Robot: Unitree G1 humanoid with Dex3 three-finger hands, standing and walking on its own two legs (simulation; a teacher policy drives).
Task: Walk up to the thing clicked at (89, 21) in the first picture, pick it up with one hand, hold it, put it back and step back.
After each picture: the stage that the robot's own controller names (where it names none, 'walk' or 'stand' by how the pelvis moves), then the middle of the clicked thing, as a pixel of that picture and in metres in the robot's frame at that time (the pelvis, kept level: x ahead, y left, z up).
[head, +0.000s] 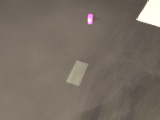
stand; (90, 19) +1.85 -0.13 -0.72
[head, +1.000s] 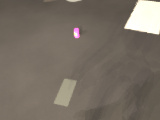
walk; (76, 33) +1.72 +0.18 -0.70
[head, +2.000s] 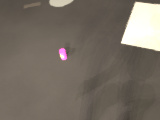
walk; (63, 54) +1.18 +0.31 -0.71
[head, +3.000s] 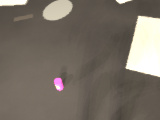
walk; (59, 84) +0.80 +0.28 -0.71
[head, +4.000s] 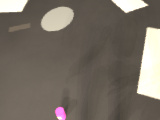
walk; (60, 114) +0.51 +0.23 -0.70
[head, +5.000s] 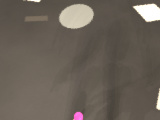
walk; (78, 119) +0.44 +0.01 -0.69
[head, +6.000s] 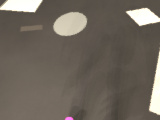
stand; out of the picture +0.45 +0.11 -0.70
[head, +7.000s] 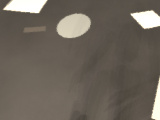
stand; out of the picture +0.41 +0.10 -0.72
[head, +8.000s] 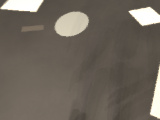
stand; out of the picture +0.42 +0.11 -0.73
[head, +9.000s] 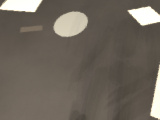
stand; out of the picture +0.40 +0.11 -0.73
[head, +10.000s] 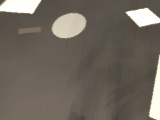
stand; out of the picture +0.39 +0.12 -0.73
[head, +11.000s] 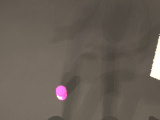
go down; (61, 93) +0.44 +0.12 -0.56
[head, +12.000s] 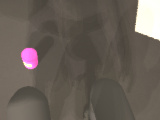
go down; (30, 58) +0.48 +0.17 -0.31
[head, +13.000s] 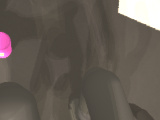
close in; (1, 45) +0.48 +0.20 -0.27
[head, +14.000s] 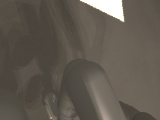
close; out of the picture +0.47 +0.23 -0.24
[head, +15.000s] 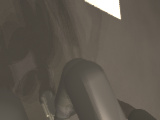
lift; out of the picture +0.45 +0.22 -0.25
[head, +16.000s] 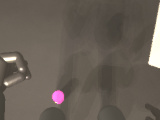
close; (58, 97) +0.39 +0.13 -0.49
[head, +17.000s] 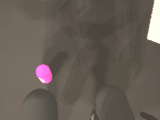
close in; (44, 74) +0.42 +0.15 -0.37
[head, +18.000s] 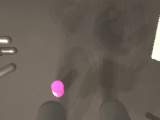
go down; (57, 88) +0.42 +0.13 -0.45
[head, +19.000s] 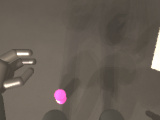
close; (60, 96) +0.39 +0.12 -0.52
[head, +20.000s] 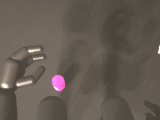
hold; (58, 83) +0.41 +0.13 -0.44
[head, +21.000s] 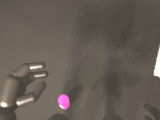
close; (64, 102) +0.39 +0.12 -0.53
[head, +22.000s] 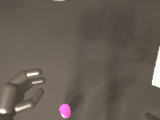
close; (65, 111) +0.37 +0.11 -0.59
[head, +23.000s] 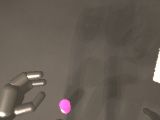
close; (65, 106) +0.38 +0.11 -0.57
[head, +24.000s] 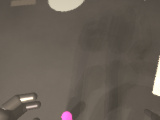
hold; (67, 118) +0.36 +0.10 -0.61
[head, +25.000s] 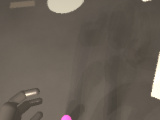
hold; out of the picture +0.34 +0.11 -0.64
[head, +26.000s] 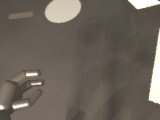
hold; out of the picture +0.34 +0.11 -0.66
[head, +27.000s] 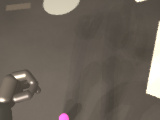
crouch; out of the picture +0.36 +0.11 -0.65
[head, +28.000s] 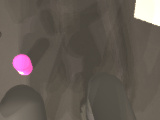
lower; (23, 65) +0.43 +0.16 -0.29
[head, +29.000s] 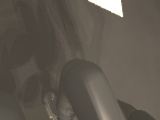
lower; out of the picture +0.41 +0.21 -0.24
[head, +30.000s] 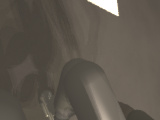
lower; out of the picture +0.41 +0.22 -0.24
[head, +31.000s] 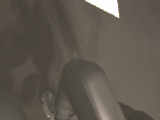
lower; out of the picture +0.41 +0.22 -0.24
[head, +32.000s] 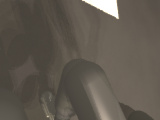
lower; out of the picture +0.41 +0.22 -0.24
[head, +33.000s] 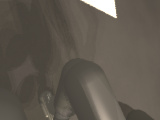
loosen; out of the picture +0.41 +0.22 -0.24
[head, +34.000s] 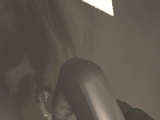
withdraw; out of the picture +0.32 +0.18 -0.26
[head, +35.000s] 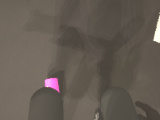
walk; (52, 90) +0.33 +0.14 -0.42
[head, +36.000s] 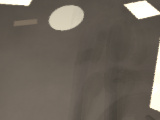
stand; out of the picture +0.26 +0.11 -0.69
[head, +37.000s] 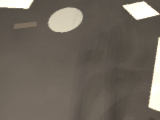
stand; out of the picture +0.27 +0.13 -0.69
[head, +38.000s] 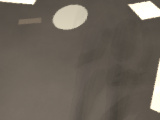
stand; out of the picture +0.26 +0.13 -0.70
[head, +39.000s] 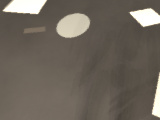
stand; out of the picture +0.26 +0.13 -0.75
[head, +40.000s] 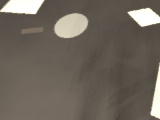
stand; out of the picture +0.25 +0.14 -0.75
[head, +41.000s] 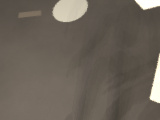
walk; out of the picture +0.27 +0.14 -0.74
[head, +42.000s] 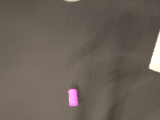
walk; (73, 97) +0.53 +0.08 -0.72
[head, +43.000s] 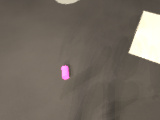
stand; (65, 72) +0.90 +0.14 -0.73
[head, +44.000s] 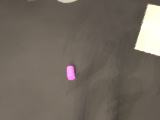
stand; (70, 72) +0.87 +0.13 -0.73
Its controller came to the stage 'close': yes
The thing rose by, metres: 0.03
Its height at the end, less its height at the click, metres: -0.02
